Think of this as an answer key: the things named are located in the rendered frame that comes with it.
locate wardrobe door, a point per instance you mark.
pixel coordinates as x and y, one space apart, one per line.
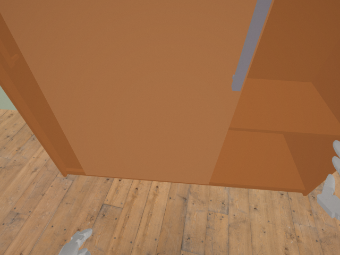
26 84
141 88

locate handle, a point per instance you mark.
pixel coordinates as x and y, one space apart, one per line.
5 59
255 28

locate right robot hand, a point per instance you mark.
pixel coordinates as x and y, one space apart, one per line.
329 202

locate left robot hand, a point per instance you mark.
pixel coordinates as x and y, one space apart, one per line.
77 240

